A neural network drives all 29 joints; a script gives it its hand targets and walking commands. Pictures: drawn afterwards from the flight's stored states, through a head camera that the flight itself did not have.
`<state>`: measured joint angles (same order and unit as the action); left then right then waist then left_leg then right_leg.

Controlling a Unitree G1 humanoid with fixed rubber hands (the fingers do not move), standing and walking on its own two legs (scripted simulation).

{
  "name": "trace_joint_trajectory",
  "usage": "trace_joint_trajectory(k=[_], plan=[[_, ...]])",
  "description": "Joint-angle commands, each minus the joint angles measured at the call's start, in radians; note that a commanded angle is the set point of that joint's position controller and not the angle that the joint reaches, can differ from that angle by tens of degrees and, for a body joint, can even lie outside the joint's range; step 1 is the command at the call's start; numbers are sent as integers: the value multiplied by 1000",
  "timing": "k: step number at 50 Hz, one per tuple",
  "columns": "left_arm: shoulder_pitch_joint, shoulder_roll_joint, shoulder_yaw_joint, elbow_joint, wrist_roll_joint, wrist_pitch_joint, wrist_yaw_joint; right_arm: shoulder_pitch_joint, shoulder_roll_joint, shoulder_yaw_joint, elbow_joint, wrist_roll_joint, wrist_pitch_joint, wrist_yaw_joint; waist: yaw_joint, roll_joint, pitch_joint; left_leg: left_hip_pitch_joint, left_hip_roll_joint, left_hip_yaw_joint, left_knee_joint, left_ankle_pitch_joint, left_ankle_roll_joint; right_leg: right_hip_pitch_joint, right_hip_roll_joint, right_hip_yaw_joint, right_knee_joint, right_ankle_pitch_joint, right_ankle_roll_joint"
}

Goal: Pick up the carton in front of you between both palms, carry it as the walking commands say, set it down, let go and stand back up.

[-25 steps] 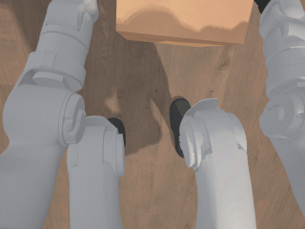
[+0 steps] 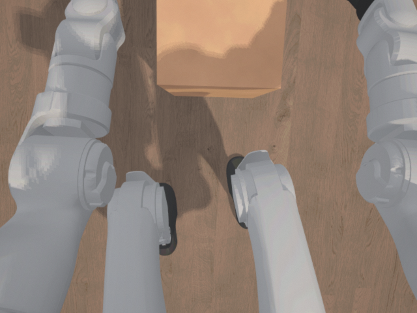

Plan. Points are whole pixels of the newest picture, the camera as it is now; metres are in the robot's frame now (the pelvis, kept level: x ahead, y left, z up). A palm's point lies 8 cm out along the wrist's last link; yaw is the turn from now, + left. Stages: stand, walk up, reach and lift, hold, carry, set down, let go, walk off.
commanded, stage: set down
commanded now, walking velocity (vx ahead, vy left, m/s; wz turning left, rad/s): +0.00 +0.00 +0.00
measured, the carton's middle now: (217, 44) +0.54 -0.10 -0.31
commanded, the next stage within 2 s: let go in 0.68 s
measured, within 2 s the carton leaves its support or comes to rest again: neither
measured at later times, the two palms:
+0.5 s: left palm out of the picture +0.59 +0.07 +0.03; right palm out of the picture +0.51 -0.32 +0.03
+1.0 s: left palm out of the picture +0.51 +0.10 +0.14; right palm out of the picture +0.45 -0.31 +0.14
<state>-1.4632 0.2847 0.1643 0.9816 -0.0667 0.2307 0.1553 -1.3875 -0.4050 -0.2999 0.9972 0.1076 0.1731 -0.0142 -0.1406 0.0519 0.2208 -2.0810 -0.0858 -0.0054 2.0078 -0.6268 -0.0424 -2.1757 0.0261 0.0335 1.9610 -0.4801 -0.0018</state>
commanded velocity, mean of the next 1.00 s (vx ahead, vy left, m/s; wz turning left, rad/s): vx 0.00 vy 0.00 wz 0.00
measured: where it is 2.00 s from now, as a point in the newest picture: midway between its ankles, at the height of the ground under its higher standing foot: (205, 217)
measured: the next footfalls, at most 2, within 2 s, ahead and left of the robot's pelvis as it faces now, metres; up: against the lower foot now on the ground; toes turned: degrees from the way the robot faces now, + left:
none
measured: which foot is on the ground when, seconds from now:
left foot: down 0.00-1.00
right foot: down 0.00-1.00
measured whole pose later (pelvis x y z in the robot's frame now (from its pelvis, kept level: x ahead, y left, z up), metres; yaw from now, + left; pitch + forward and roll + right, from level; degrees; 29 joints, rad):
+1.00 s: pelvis +0.06 -0.02 +0.26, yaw -1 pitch +39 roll +3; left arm -0.75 0.09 0.24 0.62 0.13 0.19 0.13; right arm -0.74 -0.28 -0.31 0.69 -0.10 0.15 0.14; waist -0.08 0.03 -0.02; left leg -1.27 -0.06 -0.07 0.93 -0.34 -0.04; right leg -1.35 0.03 0.04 0.93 -0.25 -0.02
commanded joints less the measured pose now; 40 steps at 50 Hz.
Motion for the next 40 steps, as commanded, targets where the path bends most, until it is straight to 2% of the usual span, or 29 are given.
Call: trace_joint_trajectory(k=[1, 5, 10, 13, 17, 23, 35, 40], plan=[[-224, 95, 46, -66, 29, -23, -12, -228, -104, -20, -100, -28, -14, 5, -21, -75, -1107, 228, -45, 106, -227, 92, 19, 828, 9, -74, -208, 317, 47], [-218, 86, 46, -90, 39, -23, -19, -194, -109, -48, -127, -52, -8, 10, -38, -52, -1176, 289, -48, 103, -292, 118, 13, 858, 14, -82, -268, 349, 47], [-215, 77, 19, -184, 32, -4, -17, -155, -139, -74, -206, -57, 12, 17, -63, -1, -1327, 450, -56, 99, -369, 192, 2, 934, 25, -99, -344, 428, 41], [-201, 73, 8, -236, 29, 13, -14, -132, -151, -76, -252, -46, 28, 25, -66, 20, -1391, 534, -60, 95, -418, 241, -2, 986, 32, -103, -392, 479, 40], [-161, 68, 13, -268, 33, 28, -16, -98, -144, -69, -278, -31, 44, 38, -55, 21, -1403, 586, -61, 89, -492, 284, -3, 1051, 38, -99, -461, 528, 42], [-88, 56, 45, -247, 54, 22, -32, -46, -112, -67, -256, -40, 40, 57, -35, -6, -1340, 600, -55, 79, -619, 306, -2, 1144, 35, -82, -574, 566, 46], [14, 9, 83, -209, 103, -19, -61, 34, -72, -109, -216, -110, -10, 84, -22, -14, -1234, 778, -32, 44, -884, 375, -13, 1266, 22, -69, -823, 595, 38], [177, -50, 112, -259, 172, -23, -47, 183, -57, -103, -251, -169, -21, 114, -2, -13, -1283, 917, -28, 37, -983, 461, -21, 1393, 22, -68, -906, 660, 27]])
